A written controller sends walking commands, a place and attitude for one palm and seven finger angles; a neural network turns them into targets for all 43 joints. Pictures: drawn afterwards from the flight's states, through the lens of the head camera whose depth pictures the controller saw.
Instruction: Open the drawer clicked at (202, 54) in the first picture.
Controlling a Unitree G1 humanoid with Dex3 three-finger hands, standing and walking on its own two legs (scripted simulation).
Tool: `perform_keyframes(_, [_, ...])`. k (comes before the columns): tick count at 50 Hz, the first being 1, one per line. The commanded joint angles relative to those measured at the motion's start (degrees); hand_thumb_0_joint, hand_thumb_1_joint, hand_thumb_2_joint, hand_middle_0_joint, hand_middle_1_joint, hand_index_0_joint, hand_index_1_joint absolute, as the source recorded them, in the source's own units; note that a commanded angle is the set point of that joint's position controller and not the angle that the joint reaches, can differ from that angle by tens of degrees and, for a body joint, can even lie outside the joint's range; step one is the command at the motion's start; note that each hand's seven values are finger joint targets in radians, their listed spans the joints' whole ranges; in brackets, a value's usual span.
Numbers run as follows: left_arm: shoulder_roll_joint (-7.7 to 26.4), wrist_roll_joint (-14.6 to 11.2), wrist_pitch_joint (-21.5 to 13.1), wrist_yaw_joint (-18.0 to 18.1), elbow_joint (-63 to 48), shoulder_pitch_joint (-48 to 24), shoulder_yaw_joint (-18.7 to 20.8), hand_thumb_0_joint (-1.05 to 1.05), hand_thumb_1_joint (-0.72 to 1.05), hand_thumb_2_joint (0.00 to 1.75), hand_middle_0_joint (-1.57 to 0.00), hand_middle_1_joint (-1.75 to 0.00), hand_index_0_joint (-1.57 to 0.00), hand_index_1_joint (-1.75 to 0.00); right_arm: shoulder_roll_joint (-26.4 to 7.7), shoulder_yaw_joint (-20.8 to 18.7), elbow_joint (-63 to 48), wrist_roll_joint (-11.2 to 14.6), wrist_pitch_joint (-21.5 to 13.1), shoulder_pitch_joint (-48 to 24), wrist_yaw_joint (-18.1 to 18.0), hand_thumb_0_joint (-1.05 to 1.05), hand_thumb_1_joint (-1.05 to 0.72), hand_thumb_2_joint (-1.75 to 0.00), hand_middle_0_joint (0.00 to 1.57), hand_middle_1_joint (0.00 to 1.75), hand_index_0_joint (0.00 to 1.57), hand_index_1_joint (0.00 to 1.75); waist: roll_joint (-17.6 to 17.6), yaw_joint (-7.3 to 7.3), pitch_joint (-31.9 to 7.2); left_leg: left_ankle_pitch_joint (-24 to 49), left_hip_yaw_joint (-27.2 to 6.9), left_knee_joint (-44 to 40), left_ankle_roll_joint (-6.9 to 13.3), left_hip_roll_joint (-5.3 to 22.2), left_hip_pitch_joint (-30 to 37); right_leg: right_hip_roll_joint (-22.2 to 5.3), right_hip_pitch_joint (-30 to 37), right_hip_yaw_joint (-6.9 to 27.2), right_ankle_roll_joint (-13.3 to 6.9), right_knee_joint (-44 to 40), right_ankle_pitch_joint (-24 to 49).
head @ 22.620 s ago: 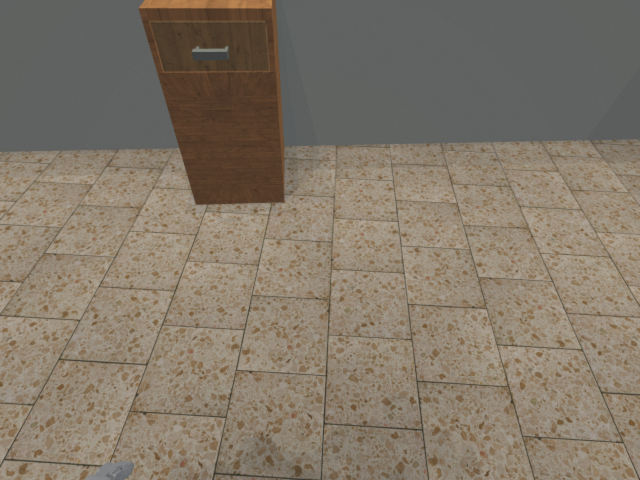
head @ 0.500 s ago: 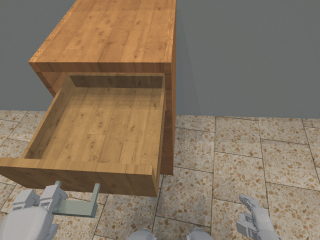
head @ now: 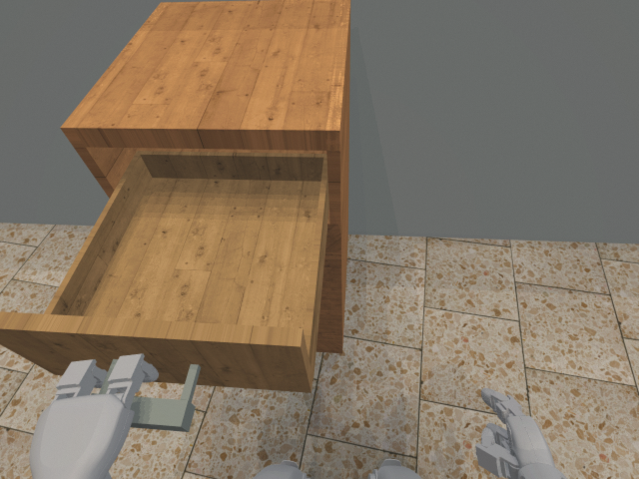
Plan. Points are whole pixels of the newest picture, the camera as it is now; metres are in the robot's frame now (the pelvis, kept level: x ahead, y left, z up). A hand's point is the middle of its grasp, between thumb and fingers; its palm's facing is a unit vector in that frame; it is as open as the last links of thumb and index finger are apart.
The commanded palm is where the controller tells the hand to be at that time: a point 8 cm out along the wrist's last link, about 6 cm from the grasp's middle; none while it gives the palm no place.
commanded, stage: lift the hand off the handle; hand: left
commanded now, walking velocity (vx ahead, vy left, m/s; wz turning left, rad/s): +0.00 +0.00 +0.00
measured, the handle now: (147, 391) +0.21 +0.23 +0.01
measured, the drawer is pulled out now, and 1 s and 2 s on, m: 0.30 0.30 0.30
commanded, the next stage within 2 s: draw the hand back to the body in 1.38 s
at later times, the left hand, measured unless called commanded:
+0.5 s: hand (91, 423) +0.17 +0.26 +0.04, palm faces -0.04 -0.06 -1.00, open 13.4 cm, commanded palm +0.15 +0.26 +0.11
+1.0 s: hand (50, 383) +0.18 +0.27 +0.12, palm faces +0.07 -0.08 -0.99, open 13.5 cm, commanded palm +0.15 +0.26 +0.18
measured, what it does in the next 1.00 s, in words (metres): stands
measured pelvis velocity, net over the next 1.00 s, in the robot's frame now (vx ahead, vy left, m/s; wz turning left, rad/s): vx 0.03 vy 0.02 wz -0.01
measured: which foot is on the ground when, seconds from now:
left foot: down 0.00-1.00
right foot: down 0.00-1.00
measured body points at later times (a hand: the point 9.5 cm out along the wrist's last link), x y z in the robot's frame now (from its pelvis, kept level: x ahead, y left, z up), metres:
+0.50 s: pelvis +0.02 +0.00 +0.02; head +0.05 -0.03 +0.47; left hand +0.16 +0.26 +0.10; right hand +0.22 -0.23 -0.07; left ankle -0.01 +0.11 -0.67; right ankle +0.03 -0.08 -0.67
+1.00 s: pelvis +0.03 +0.02 +0.05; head +0.04 -0.02 +0.49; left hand +0.17 +0.27 +0.18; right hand +0.24 -0.19 -0.04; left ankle -0.01 +0.11 -0.67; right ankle +0.03 -0.08 -0.67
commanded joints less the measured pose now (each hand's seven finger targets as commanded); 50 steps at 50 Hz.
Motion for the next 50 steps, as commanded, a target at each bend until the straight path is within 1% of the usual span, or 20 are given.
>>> perform_keyframes(1, [9.4, -1.1, 1.6, 2.4, -8.4, -0.7, 5.7, 0.0, -0.5, 0.3, -0.3, -1.2, -0.3, -1.2, -5.9, -1.8, -9.2, 0.8, -2.4, -5.1, -0.5, 0.0, -0.9, -0.9, 0.2, 0.3, 0.2, 0.3, -1.2, -0.92, -7.5, 9.4, -0.4, -8.8, 1.4, -0.6, 6.2, -1.7, 8.7, 3.3, 0.1, -12.7, 7.8])
perform_keyframes(2, [9.9, -1.2, 1.8, 2.3, -9.3, -2.0, 5.9, 0.0, -0.5, 0.3, -0.3, -1.2, -0.3, -1.2, -6.1, -1.7, -9.2, 0.6, -2.5, -5.0, -0.6, 0.0, -0.9, -0.9, 0.2, 0.3, 0.2, 0.3, -1.6, -0.78, -9.4, 10.1, -0.2, -8.8, 1.4, -0.5, 6.6, -1.9, 9.1, 3.4, 0.3, -12.6, 8.6])
perform_keyframes(4, [9.9, -2.0, 2.5, 2.0, -7.9, -0.8, 6.1, 0.0, -0.5, 0.3, -0.3, -1.2, -0.3, -1.2, -5.9, -1.6, -9.2, 1.0, -2.5, -5.1, -0.9, 0.0, -0.9, -0.9, 0.2, 0.3, 0.2, 0.3, -3.5, -1.23, -8.6, 10.8, -0.3, -9.2, 1.6, -0.5, 6.4, -1.8, 11.0, 3.9, 0.3, -13.4, 10.9])
perform_keyframes(7, [12.3, -1.9, 2.5, 1.4, -11.9, -2.8, 7.0, 0.0, -0.5, 0.3, -0.3, -1.2, -0.3, -1.2, -6.0, -1.4, -9.4, 0.9, -2.5, -4.9, -1.2, 0.0, -0.9, -0.9, 0.2, 0.3, 0.2, 0.3, -2.0, -0.6, -10.4, 11.7, -0.1, -10.2, 1.6, -0.8, 8.5, -2.0, 12.9, 4.6, 0.4, -14.2, 11.6])
perform_keyframes(10, [12.0, -2.6, 2.4, 0.9, -15.0, -3.1, 6.4, 0.0, -0.5, 0.3, -0.3, -1.2, -0.3, -1.2, -5.8, -1.1, -9.6, 0.9, -3.0, -4.7, -1.2, 0.0, -0.9, -0.9, 0.2, 0.3, 0.2, 0.3, -1.0, -0.9, -10.5, 12.9, 0.1, -11.1, 1.7, -0.7, 11.5, -2.3, 13.5, 4.6, 0.4, -15.4, 12.4])
perform_keyframes(16, [12.0, -4.1, 1.1, -0.4, -17.9, 0.8, 7.1, 0.0, -0.5, 0.3, -0.3, -1.2, -0.3, -1.2, -5.5, -1.1, -9.6, 1.2, -3.7, -5.3, -1.1, 0.0, -0.9, -0.9, 0.2, 0.3, 0.2, 0.3, 1.2, -0.59, -6.8, 14.2, -0.3, -13.2, 1.7, -0.4, 13.9, -2.2, 14.7, 4.2, 0.2, -17.1, 13.2])
perform_keyframes(21, [13.0, -5.0, 1.0, -1.5, -19.2, 2.0, 8.7, 0.0, -0.5, 0.3, -0.3, -1.2, -0.3, -1.2, -5.6, -1.3, -9.7, 1.4, -3.8, -5.4, -0.8, 0.0, -0.9, -0.9, 0.2, 0.3, 0.2, 0.3, 0.9, -0.27, -5.2, 14.9, -0.5, -14.7, 1.6, -0.2, 15.1, -2.2, 16.2, 4.4, 0.1, -18.3, 14.2])
perform_keyframes(22, [13.8, -5.3, 1.0, -1.7, -20.1, 1.6, 9.3, 0.0, -0.5, 0.3, -0.3, -1.2, -0.3, -1.2, -5.8, -1.1, -9.9, 1.1, -3.8, -5.4, -0.5, 0.0, -0.9, -0.9, 0.2, 0.3, 0.2, 0.3, -0.1, -0.35, -6.5, 15.1, -0.4, -14.6, 1.6, -0.3, 15.6, -2.5, 16.3, 4.6, 0.4, -18.6, 14.1])
perform_keyframes(23, [13.0, -5.5, 1.1, -2.1, -19.7, 2.1, 8.6, 0.0, -0.5, 0.3, -0.3, -1.2, -0.3, -1.2, -5.7, -1.2, -9.8, 1.4, -3.8, -5.6, -0.6, 0.0, -0.9, -0.9, 0.2, 0.3, 0.2, 0.3, 0.1, -0.5, -4.3, 14.7, -0.5, -15.2, 1.7, -0.2, 15.4, -2.4, 16.5, 4.4, 0.4, -19.2, 14.1])
perform_keyframes(27, [15.5, -6.7, 1.0, -3.2, -22.5, 3.8, 11.3, 0.0, -0.5, 0.3, -0.3, -1.2, -0.3, -1.2, -5.7, -1.0, -10.2, 1.5, -3.8, -5.8, -0.5, 0.0, -0.9, -0.9, 0.2, 0.3, 0.2, 0.3, -0.3, 0.53, -6.8, 16.9, -0.3, -16.2, 1.5, -0.2, 16.9, -2.8, 19.8, 5.3, 0.5, -19.8, 17.3])
perform_keyframes(29, [15.7, -7.5, 1.3, -3.7, -22.9, 4.9, 11.9, 0.0, -0.5, 0.3, -0.3, -1.2, -0.3, -1.2, -5.7, -1.1, -10.3, 1.9, -3.6, -6.0, -0.7, 0.0, -0.9, -0.9, 0.2, 0.3, 0.2, 0.3, 0.3, 0.46, -5.3, 17.0, -0.4, -16.9, 1.5, 0.0, 17.2, -2.8, 20.6, 5.1, 0.5, -20.6, 17.5])
perform_keyframes(31, [15.4, -7.6, 1.0, -4.6, -23.3, 3.1, 11.4, 0.0, -0.5, 0.3, -0.3, -1.2, -0.3, -1.2, -5.7, -1.1, -10.0, 1.9, -3.7, -6.0, -0.7, 0.0, -0.9, -0.9, 0.2, 0.3, 0.2, 0.3, -0.2, 0.03, -3.3, 16.3, -0.6, -17.6, 1.6, 0.2, 17.6, -2.8, 20.0, 4.7, 0.7, -21.2, 16.6])
perform_keyframes(34, [14.9, -8.6, 1.6, -5.8, -25.3, 5.4, 11.0, 0.0, -0.5, 0.3, -0.3, -1.2, -0.3, -1.2, -5.8, -1.0, -10.7, 2.0, -3.7, -6.2, -0.5, 0.0, -0.9, -0.9, 0.2, 0.3, 0.2, 0.3, 1.6, 0.53, -4.7, 19.1, -0.5, -18.6, 1.4, 0.6, 19.9, -3.1, 21.3, 4.7, 0.6, -21.8, 18.8])
perform_keyframes(37, [15.7, -8.9, 1.6, -7.1, -27.4, 3.5, 11.0, 0.0, -0.5, 0.3, -0.3, -1.2, -0.3, -1.2, -5.9, -0.8, -10.7, 1.9, -3.5, -5.9, -0.3, 0.0, -0.9, -0.9, 0.2, 0.3, 0.2, 0.3, 0.2, 0.38, -3.9, 18.8, -0.9, -19.5, 1.3, 0.9, 21.0, -3.0, 20.7, 4.3, 0.9, -22.7, 16.5])
perform_keyframes(38, [14.2, -9.0, 1.6, -7.6, -28.3, 3.1, 9.2, 0.0, -0.5, 0.3, -0.3, -1.2, -0.3, -1.2, -5.8, -0.8, -10.9, 2.0, -3.7, -5.9, -0.4, 0.0, -0.9, -0.9, 0.2, 0.3, 0.2, 0.3, 1.3, 0.2, -2.7, 18.8, -1.0, -20.2, 1.3, 1.1, 21.4, -3.1, 20.7, 3.7, 0.8, -22.8, 16.1])
perform_keyframes(42, [16.2, -9.2, 2.2, -8.9, -30.6, 3.5, 10.8, 0.0, -0.5, 0.3, -0.3, -1.2, -0.3, -1.2, -6.0, -0.5, -11.5, 1.9, -3.5, -5.7, -0.5, 0.0, -0.9, -0.9, 0.2, 0.3, 0.2, 0.3, -0.1, 1.01, -3.5, 20.1, -1.1, -21.4, 1.1, 1.4, 23.1, -3.2, 21.9, 3.9, 0.9, -24.0, 16.4])
perform_keyframes(45, [16.2, -9.4, 2.5, -9.6, -34.0, 2.9, 10.4, 0.0, -0.5, 0.3, -0.3, -1.2, -0.3, -1.2, -5.8, -0.2, -11.9, 1.9, -3.7, -5.0, -0.3, 0.0, -0.9, -0.9, 0.2, 0.3, 0.2, 0.3, 2.0, 1.34, -4.2, 22.4, -1.4, -22.2, 0.5, 1.9, 25.4, -3.3, 21.7, 3.6, 0.8, -24.2, 15.5])
perform_keyframes(46, [14.5, -9.7, 2.8, -10.0, -34.1, 4.3, 8.8, 0.0, -0.5, 0.3, -0.3, -1.2, -0.3, -1.2, -5.6, -0.5, -12.0, 2.3, -3.7, -5.4, -0.4, 0.0, -0.9, -0.9, 0.2, 0.3, 0.2, 0.3, 2.8, 1.34, -2.8, 22.6, -1.3, -22.8, 0.5, 2.3, 25.4, -3.3, 22.3, 3.1, 0.8, -24.5, 15.8])
perform_keyframes(47, [15.5, -9.7, 2.9, -10.3, -34.9, 3.9, 9.6, 0.0, -0.5, 0.3, -0.3, -1.2, -0.3, -1.2, -5.8, -0.4, -12.1, 2.1, -3.6, -4.9, -0.2, 0.0, -0.9, -0.9, 0.2, 0.3, 0.2, 0.3, 1.2, 1.43, -4.0, 23.5, -1.3, -22.5, 0.5, 2.2, 26.0, -3.4, 22.2, 3.1, 1.0, -24.7, 16.4])
perform_keyframes(50, [15.5, -9.6, 5.2, -11.8, -32.8, 7.1, 10.2, 0.0, -0.5, 0.3, -0.3, -1.2, -0.3, -1.2, -5.3, 0.0, -12.1, 2.6, -2.9, -5.5, 0.3, 0.0, -0.9, -0.9, 0.2, 0.3, 0.2, 0.3, -0.6, 2.28, -1.1, 23.6, -1.5, -24.3, 0.3, 2.6, 25.0, -3.4, 24.1, 2.5, 1.1, -25.7, 16.6])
